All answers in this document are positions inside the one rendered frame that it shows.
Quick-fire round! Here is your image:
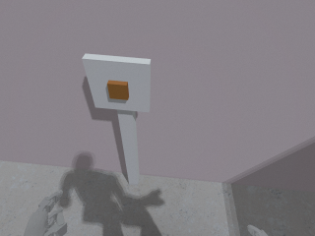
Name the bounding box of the robot left hand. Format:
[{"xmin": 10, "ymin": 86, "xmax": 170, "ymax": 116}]
[{"xmin": 24, "ymin": 190, "xmax": 67, "ymax": 236}]

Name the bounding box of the panel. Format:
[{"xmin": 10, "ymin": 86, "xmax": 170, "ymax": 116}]
[{"xmin": 82, "ymin": 53, "xmax": 151, "ymax": 186}]

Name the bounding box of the robot right hand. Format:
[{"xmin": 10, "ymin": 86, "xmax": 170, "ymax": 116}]
[{"xmin": 247, "ymin": 224, "xmax": 268, "ymax": 236}]

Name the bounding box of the button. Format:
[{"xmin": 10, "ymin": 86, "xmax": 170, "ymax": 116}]
[{"xmin": 107, "ymin": 80, "xmax": 129, "ymax": 100}]

